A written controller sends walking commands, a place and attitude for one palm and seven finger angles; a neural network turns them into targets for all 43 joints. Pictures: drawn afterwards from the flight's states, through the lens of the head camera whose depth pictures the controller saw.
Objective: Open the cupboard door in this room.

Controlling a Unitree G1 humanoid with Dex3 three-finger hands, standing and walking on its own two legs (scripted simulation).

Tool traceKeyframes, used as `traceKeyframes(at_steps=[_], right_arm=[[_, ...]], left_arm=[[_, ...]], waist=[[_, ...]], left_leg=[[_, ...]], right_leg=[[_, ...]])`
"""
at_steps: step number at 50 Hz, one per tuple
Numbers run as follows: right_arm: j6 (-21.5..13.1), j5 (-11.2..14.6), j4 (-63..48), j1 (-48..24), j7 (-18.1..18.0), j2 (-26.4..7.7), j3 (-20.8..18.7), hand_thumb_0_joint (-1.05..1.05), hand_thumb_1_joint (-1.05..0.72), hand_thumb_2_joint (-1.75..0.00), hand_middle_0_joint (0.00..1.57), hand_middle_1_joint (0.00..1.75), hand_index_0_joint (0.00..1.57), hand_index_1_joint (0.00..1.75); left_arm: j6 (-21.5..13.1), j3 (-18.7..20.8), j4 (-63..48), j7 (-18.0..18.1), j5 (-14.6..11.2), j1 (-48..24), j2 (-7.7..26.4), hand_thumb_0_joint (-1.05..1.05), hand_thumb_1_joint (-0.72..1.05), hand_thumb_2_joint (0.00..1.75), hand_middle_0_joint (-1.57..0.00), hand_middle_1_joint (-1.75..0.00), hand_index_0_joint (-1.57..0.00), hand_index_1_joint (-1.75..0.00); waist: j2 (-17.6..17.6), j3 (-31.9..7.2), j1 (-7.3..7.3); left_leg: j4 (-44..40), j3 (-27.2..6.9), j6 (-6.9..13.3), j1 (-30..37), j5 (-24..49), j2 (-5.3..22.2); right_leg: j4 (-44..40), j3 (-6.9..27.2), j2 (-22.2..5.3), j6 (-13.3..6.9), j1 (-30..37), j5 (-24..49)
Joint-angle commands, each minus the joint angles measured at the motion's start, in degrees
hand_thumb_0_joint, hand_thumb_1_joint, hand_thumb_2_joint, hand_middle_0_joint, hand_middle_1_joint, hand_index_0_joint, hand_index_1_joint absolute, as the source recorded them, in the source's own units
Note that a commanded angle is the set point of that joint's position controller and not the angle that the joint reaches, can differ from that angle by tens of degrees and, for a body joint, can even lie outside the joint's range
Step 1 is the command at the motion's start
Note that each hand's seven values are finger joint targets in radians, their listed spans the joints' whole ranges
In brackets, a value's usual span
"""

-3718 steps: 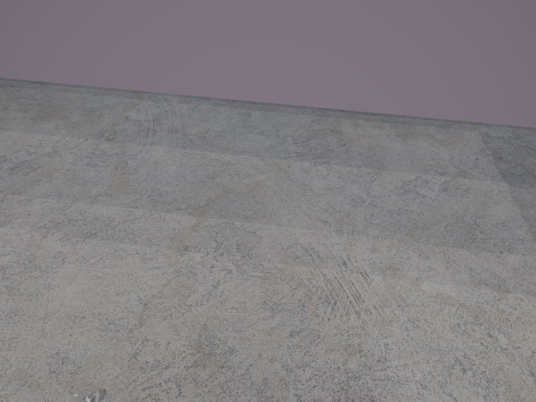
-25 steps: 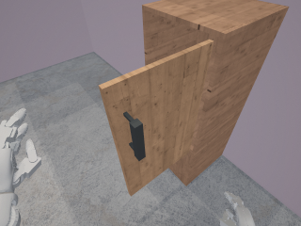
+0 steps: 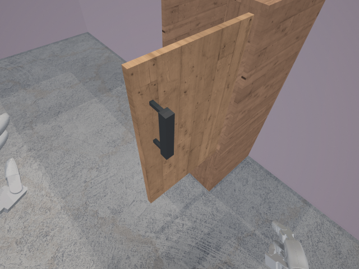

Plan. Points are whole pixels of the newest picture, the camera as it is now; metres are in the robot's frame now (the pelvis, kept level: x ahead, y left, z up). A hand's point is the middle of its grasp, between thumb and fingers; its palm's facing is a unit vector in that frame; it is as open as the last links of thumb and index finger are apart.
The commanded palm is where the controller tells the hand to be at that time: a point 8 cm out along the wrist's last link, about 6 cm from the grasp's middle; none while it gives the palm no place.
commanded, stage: step back with the hand held close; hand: left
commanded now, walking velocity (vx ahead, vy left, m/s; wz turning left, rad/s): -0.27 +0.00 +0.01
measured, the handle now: (161, 130) +0.40 +0.07 +0.09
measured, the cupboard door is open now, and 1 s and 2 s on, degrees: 89 89 89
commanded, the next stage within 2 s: stop stepping back and stand still in 0.60 s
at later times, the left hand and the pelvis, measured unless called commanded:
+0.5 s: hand out of the picture +0.12 +0.28 +0.18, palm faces +0.49 -0.77 -0.42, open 7.4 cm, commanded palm +0.05 +0.31 +0.18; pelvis -0.08 +0.01 +0.00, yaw +1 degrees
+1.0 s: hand out of the picture +0.03 +0.24 +0.16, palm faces +0.38 -0.82 -0.43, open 7.4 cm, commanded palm -0.03 +0.28 +0.18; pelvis -0.18 -0.02 +0.00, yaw -2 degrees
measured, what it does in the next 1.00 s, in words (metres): walks backwards: right foot, then left foot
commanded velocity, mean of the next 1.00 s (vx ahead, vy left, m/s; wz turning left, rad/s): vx -0.18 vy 0.02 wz -0.02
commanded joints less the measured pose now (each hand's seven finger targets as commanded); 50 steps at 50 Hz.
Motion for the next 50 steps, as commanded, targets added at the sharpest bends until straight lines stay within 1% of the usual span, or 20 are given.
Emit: traceKeyframes(at_steps=[1, 6, 9, 11, 14, 15, 17, 19, 20, 28, 32, 34, 35, 37, 39, 41, 43, 45, 47, 50], right_arm=[[-4.77, -0.68, -9.22, -4.78, -0.34, -8.24, -2.62, 0.0, -0.9, -0.9, 0.2, 0.3, 0.2, 0.3], [-6.34, -0.56, -8.58, -3.41, 0.12, -7.69, -3.11, 0.0, -0.9, -0.9, 0.2, 0.3, 0.2, 0.3], [-6.49, -0.82, -6.14, -2.26, 0.48, -6.92, -3.1, 0.0, -0.9, -0.9, 0.2, 0.3, 0.2, 0.3], [-6.19, -1.06, -4.91, -2.84, 0.75, -6.17, -2.58, 0.0, -0.9, -0.9, 0.2, 0.3, 0.2, 0.3], [-5.82, -0.89, -5.24, -4.33, -0.1, -6.69, -2.15, 0.0, -0.9, -0.9, 0.2, 0.3, 0.2, 0.3], [-6.14, -0.95, -6.18, -5.14, -0.39, -7.99, -2.37, 0.0, -0.9, -0.9, 0.2, 0.3, 0.2, 0.3], [-7.38, -1.82, -6.41, -5.73, -0.61, -7.92, -2.76, 0.0, -0.9, -0.9, 0.2, 0.3, 0.2, 0.3], [-8.64, -2.3, -4.76, -4.21, 0.52, -5.83, -3.48, 0.0, -0.9, -0.9, 0.2, 0.3, 0.2, 0.3], [-9.4, -2.1, -3.99, -4.29, 1.02, -6.14, -3.84, 0.0, -0.9, -0.9, 0.2, 0.3, 0.2, 0.3], [-9.64, -2.39, -1.84, -3.86, 2.16, -6.14, -2.57, 0.0, -0.9, -0.9, 0.2, 0.3, 0.2, 0.3], [-6.7, -2.46, -2.74, -4.91, 2.41, -5.57, -2.22, 0.0, -0.9, -0.9, 0.2, 0.3, 0.2, 0.3], [-6.28, -1.99, -3.58, -7.25, 1.96, -4.57, -1.18, 0.0, -0.9, -0.9, 0.2, 0.3, 0.2, 0.3], [-6.42, -0.47, -4.08, -7.62, 1.5, -5.05, -2.06, 0.0, -0.9, -0.9, 0.2, 0.3, 0.2, 0.3], [-5.86, -0.44, -5.81, -8.36, 1.19, -4.88, -1.49, 0.0, -0.9, -0.9, 0.2, 0.3, 0.2, 0.3], [-4.91, -0.51, -5.55, -6.9, 0.44, -4.53, -0.2, 0.0, -0.9, -0.9, 0.2, 0.3, 0.2, 0.3], [-5.29, -0.45, -4.9, -5.34, -0.1, -6.39, -0.69, 0.0, -0.9, -0.9, 0.2, 0.3, 0.2, 0.3], [-6.52, 0.28, -5.01, -3.61, -0.49, -8.42, -1.86, 0.0, -0.9, -0.9, 0.2, 0.3, 0.2, 0.3], [-6.93, -0.46, -5.0, -2.81, -0.31, -7.81, -1.48, 0.0, -0.9, -0.9, 0.2, 0.3, 0.2, 0.3], [-8.01, -1.09, -4.82, -4.01, -0.13, -8.08, -1.73, 0.0, -0.9, -0.9, 0.2, 0.3, 0.2, 0.3], [-8.57, -1.45, -5.25, -4.58, -0.14, -7.57, -1.58, 0.0, -0.9, -0.9, 0.2, 0.3, 0.2, 0.3]], left_arm=[[-4.98, 8.85, -11.65, 1.87, 0.73, -1.18, 8.79, 0.0, 0.9, 0.9, -0.2, -0.3, -0.2, -0.3], [-5.95, 8.69, -10.76, 1.6, 1.2, -2.8, 8.25, 0.0, 0.9, 0.9, -0.2, -0.3, -0.2, -0.3], [-5.87, 6.93, -11.84, 2.21, 0.58, -4.66, 8.53, 0.0, 0.9, 0.9, -0.2, -0.3, -0.2, -0.3], [-5.39, 6.36, -11.74, 2.81, 0.62, -5.72, 8.53, 0.0, 0.9, 0.9, -0.2, -0.3, -0.2, -0.3], [-4.8, 7.59, -11.91, 2.98, 0.34, -6.0, 9.37, 0.0, 0.9, 0.9, -0.2, -0.3, -0.2, -0.3], [-5.6, 8.35, -13.89, 2.93, 0.51, -6.49, 9.98, 0.0, 0.9, 0.9, -0.2, -0.3, -0.2, -0.3], [-7.18, 10.78, -14.35, 2.59, 1.8, -6.99, 10.91, 0.0, 0.9, 0.9, -0.2, -0.3, -0.2, -0.3], [-7.39, 9.48, -14.09, 2.68, 1.44, -7.91, 9.54, 0.0, 0.9, 0.9, -0.2, -0.3, -0.2, -0.3], [-7.47, 8.5, -13.87, 2.75, 0.99, -5.94, 8.33, 0.0, 0.9, 0.9, -0.2, -0.3, -0.2, -0.3], [-5.31, 4.86, -13.33, 2.05, -1.36, -3.53, 7.52, 0.0, 0.9, 0.9, -0.2, -0.3, -0.2, -0.3], [-6.96, 9.23, -13.54, 0.43, -2.31, -1.97, 13.24, 0.0, 0.9, 0.9, -0.2, -0.3, -0.2, -0.3], [-8.26, 11.79, -13.38, 0.89, -2.55, -3.52, 16.08, 0.0, 0.9, 0.9, -0.2, -0.3, -0.2, -0.3], [-7.46, 9.17, -11.31, 0.42, -2.31, -2.8, 13.32, 0.0, 0.9, 0.9, -0.2, -0.3, -0.2, -0.3], [-5.25, 12.3, -8.54, 0.66, -1.41, 2.31, 14.62, 0.0, 0.9, 0.9, -0.2, -0.3, -0.2, -0.3], [-3.78, 9.97, -7.41, 0.73, -1.43, 3.17, 11.25, 0.0, 0.9, 0.9, -0.2, -0.3, -0.2, -0.3], [-3.46, 8.65, -8.4, 1.27, -1.79, -0.39, 11.12, 0.0, 0.9, 0.9, -0.2, -0.3, -0.2, -0.3], [-4.01, 7.06, -9.02, 1.41, -1.73, -3.39, 10.61, 0.0, 0.9, 0.9, -0.2, -0.3, -0.2, -0.3], [-4.14, 6.74, -8.35, 1.6, -0.83, -1.35, 10.49, 0.0, 0.9, 0.9, -0.2, -0.3, -0.2, -0.3], [-5.07, 7.18, -11.27, 1.47, -0.69, -3.34, 11.48, 0.0, 0.9, 0.9, -0.2, -0.3, -0.2, -0.3], [-5.06, 7.16, -10.1, 1.77, -0.12, -2.29, 9.92, 0.0, 0.9, 0.9, -0.2, -0.3, -0.2, -0.3]], waist=[[9.55, -6.15, 0.62], [3.02, -5.55, 0.1], [-7.09, -5.82, -0.6], [-9.17, -7.05, -0.63], [-0.67, -3.42, -0.68], [7.98, -2.84, -0.1], [22.71, -5.21, 0.01], [9.44, -5.5, -0.1], [7.5, -7.42, 0.28], [15.14, -12.76, 0.07], [5.92, -14.42, 0.41], [-3.28, -12.85, 0.93], [-11.4, -11.5, 1.27], [-10.72, -13.18, 1.03], [-3.23, -11.22, -0.07], [-1.73, -10.63, -0.71], [-0.64, -9.74, -0.58], [7.34, -12.62, -0.44], [10.91, -10.31, 0.2], [10.57, -3.74, 0.03]], left_leg=[[-16.48, -11.63, 3.19, -18.79, -19.44, 9.93], [-8.49, -8.3, 2.25, -18.72, -22.28, 6.58], [11.81, -2.5, -1.78, -0.66, -12.76, 0.0], [17.24, -2.25, -1.83, 3.7, -10.16, 0.03], [-3.12, -5.8, -0.64, 2.25, -9.02, 2.86], [-10.7, -11.94, 1.31, -5.02, -9.84, 7.65], [-28.89, -27.81, 7.38, -25.12, -33.88, 19.98], [-20.74, -24.32, 8.55, -11.44, -14.6, 18.85], [-17.72, -20.08, 7.83, -3.12, -7.82, 17.11], [-21.87, -11.36, 2.1, 10.14, 1.97, 11.98], [-8.94, -4.5, -2.44, 13.36, 12.07, 7.53], [4.0, 0.38, -4.0, 10.36, -1.89, 2.88], [12.25, 0.05, -3.64, 3.71, -7.54, -1.38], [16.77, -1.27, -2.61, -5.07, -7.93, -0.89], [7.12, -0.66, -2.08, -2.8, -1.59, -0.43], [-1.18, -0.94, -0.68, 6.64, 12.6, 0.58], [-5.74, -3.6, 0.23, 11.79, 24.36, 4.16], [-4.88, -7.96, 1.75, 16.49, 30.06, 6.25], [-11.83, -13.19, 2.17, 9.81, 11.5, 8.49], [-21.37, -13.45, -0.01, -5.02, -21.38, 6.48]], right_leg=[[7.35, 3.25, 0.71, 0.09, 16.81, -0.83], [2.59, 8.32, -1.57, -1.26, 11.79, -5.25], [-13.02, 18.04, -11.88, -6.33, -9.33, -17.54], [-13.25, 16.04, -14.66, -7.55, -11.85, -11.05], [-5.25, 8.32, -6.7, -2.86, -9.8, -9.08], [0.88, 5.35, -1.44, -0.38, -4.12, -8.05], [31.8, 3.93, 5.93, 0.96, 12.41, -11.9], [37.56, 7.88, 4.25, -0.26, -1.09, -15.88], [34.69, 7.0, 3.76, -0.06, -5.29, -16.4], [5.45, 0.04, 6.09, -1.1, 2.8, -18.17], [-15.17, 5.4, -1.17, -4.03, 4.76, 1.22], [-15.07, 10.79, -10.84, -5.08, -1.51, 16.66], [-12.41, 10.02, -11.5, -3.36, 0.61, 28.67], [-4.26, 9.33, -12.52, -3.66, 8.43, 47.24], [-2.34, 7.5, -10.02, -4.38, 11.01, 42.07], [-2.47, 6.41, -6.99, -1.04, 7.35, 34.66], [-2.26, 5.67, -3.56, 1.46, 6.89, 25.83], [-0.91, 3.46, -0.46, 1.42, 3.27, 12.21], [-1.55, 3.11, 1.58, 0.36, 4.78, -8.05], [-4.29, 1.72, 2.56, -1.75, 10.71, -13.95]])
